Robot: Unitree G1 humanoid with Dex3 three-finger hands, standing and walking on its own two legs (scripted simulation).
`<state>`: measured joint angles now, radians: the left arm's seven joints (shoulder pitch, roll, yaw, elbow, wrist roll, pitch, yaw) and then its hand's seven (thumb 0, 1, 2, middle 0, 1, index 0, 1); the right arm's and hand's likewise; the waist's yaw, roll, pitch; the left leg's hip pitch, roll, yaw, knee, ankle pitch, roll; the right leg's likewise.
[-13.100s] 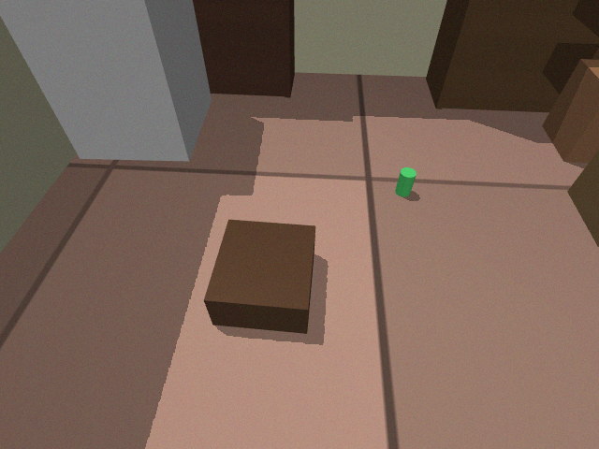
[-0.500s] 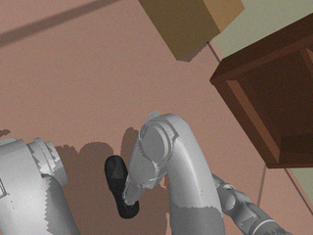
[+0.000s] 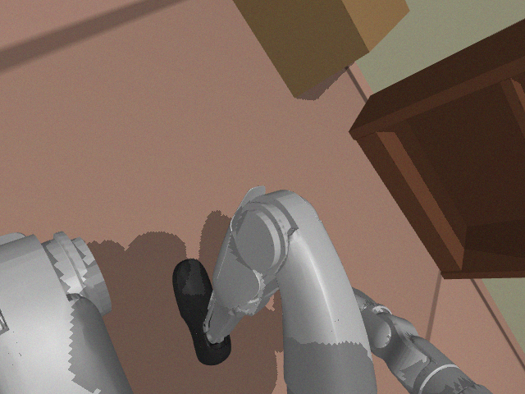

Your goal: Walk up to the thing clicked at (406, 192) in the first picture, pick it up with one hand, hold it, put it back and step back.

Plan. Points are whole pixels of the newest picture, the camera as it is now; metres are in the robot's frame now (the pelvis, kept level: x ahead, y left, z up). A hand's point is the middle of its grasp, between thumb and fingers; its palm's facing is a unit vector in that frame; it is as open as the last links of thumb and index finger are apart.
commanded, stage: settle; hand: left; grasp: from the side
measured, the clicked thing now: out of the picture +0.42 +0.31 -0.22
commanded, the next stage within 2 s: none
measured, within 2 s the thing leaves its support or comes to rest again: leaves its support in 0.38 s
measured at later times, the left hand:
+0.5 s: hand out of the picture +0.42 +0.31 -0.17, palm faces +0.39 -0.92 +0.01, open 10.0 cm
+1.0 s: hand out of the picture +0.40 +0.33 -0.05, palm faces +0.38 -0.93 -0.05, open 10.0 cm
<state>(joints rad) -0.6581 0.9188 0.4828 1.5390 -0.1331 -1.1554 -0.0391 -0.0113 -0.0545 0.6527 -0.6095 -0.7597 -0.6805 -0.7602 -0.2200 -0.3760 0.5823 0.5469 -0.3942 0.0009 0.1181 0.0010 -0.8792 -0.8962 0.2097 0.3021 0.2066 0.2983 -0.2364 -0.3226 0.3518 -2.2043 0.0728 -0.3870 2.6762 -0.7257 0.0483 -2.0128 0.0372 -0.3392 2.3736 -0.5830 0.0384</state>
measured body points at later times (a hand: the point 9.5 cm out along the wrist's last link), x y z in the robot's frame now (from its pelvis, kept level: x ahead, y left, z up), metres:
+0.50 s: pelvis +0.00 +0.00 +0.01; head +0.22 +0.21 +0.33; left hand +0.39 +0.36 -0.16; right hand +0.18 -0.23 -0.03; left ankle +0.08 +0.11 -0.25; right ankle +0.15 -0.11 -0.25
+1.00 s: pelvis +0.01 -0.01 +0.03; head +0.19 +0.15 +0.41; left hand +0.37 +0.38 -0.04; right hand +0.21 -0.24 -0.04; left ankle +0.08 +0.11 -0.25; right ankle +0.15 -0.11 -0.25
